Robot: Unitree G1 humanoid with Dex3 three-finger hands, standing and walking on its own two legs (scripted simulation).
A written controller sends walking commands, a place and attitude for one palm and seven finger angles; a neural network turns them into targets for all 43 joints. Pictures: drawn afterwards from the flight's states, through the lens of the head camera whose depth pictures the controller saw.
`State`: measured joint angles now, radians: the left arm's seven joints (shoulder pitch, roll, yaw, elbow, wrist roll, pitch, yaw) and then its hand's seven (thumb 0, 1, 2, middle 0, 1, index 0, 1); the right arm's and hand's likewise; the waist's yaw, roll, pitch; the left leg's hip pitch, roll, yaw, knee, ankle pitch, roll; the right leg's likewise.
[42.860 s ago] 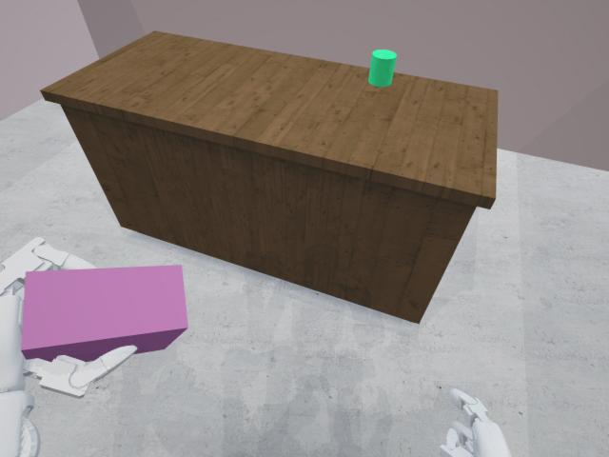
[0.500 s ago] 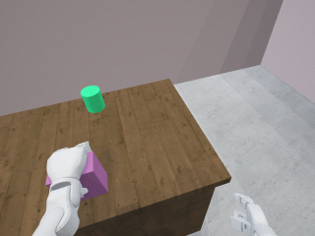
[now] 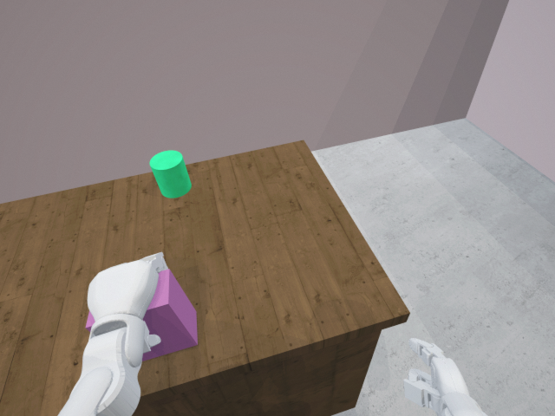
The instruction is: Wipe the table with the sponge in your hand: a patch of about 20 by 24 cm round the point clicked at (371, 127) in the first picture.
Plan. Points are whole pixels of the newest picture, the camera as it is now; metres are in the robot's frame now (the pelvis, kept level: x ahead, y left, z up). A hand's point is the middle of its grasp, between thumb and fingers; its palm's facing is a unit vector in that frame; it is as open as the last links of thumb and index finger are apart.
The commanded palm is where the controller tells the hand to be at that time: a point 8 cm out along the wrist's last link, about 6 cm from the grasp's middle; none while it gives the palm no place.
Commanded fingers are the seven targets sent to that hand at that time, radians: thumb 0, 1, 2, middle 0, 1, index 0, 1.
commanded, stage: lift the sponge slowly off the table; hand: left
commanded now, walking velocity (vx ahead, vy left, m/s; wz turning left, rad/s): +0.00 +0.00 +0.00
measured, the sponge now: (153, 325) +0.24 +0.25 -0.01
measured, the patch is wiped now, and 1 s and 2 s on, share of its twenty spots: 1.00 1.00 1.00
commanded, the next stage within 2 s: bring the sponge back beside the body in 1.60 s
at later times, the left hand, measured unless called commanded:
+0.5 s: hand (129, 305) +0.23 +0.25 +0.06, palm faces +0.00 -0.15 -0.99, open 10.1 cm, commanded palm +0.20 +0.25 +0.13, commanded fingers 0.00 0.10 1.30 -1.20 -1.60 -1.20 -1.60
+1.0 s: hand (127, 287) +0.24 +0.25 +0.10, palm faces +0.04 -0.13 -0.99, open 10.1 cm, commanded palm +0.21 +0.25 +0.17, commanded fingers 0.00 0.10 1.30 -1.20 -1.60 -1.20 -1.60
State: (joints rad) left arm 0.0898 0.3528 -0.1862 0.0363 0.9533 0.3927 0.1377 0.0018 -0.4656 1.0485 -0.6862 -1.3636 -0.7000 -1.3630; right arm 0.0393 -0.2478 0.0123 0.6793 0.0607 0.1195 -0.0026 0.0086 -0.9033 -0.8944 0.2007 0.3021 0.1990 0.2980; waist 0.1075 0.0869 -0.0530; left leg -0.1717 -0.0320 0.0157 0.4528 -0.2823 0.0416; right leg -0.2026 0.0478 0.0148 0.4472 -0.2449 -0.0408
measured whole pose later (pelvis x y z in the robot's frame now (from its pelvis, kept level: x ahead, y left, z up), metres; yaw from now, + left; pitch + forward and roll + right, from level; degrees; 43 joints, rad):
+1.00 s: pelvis -0.02 -0.01 +0.01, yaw +0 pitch -4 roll +0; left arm 0.02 0.43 -0.16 -0.08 0.91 0.41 0.00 -0.01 -0.49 1.05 -0.72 -1.34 -0.73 -1.34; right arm 0.00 -0.25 0.04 0.70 0.06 0.11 -0.02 0.01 -0.90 -0.89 0.20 0.30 0.20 0.30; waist 0.12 0.11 -0.01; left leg -0.07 -0.03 0.01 0.35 -0.21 0.03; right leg -0.10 0.05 0.01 0.34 -0.17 -0.05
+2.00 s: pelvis -0.02 -0.01 +0.01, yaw +0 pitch -4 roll +0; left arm 0.06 0.49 -0.10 -0.23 0.88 0.46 -0.07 -0.01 -0.49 1.05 -0.72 -1.34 -0.74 -1.34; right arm -0.01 -0.26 0.05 0.67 0.06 0.12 -0.02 0.01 -0.90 -0.89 0.20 0.30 0.20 0.30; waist 0.12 0.11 0.00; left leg -0.09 -0.03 0.01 0.38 -0.22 0.03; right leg -0.12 0.05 0.01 0.37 -0.18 -0.05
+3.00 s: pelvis -0.03 -0.01 +0.00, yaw +1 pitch -5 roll +0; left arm 0.33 0.53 0.00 -0.37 0.84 0.36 -0.03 -0.01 -0.50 1.05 -0.73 -1.34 -0.74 -1.33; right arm 0.01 -0.26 0.04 0.66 0.04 0.09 -0.03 0.01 -0.90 -0.89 0.20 0.30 0.20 0.30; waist 0.15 0.12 0.00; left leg -0.09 -0.02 0.00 0.41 -0.23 0.03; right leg -0.10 0.06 0.01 0.38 -0.18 -0.05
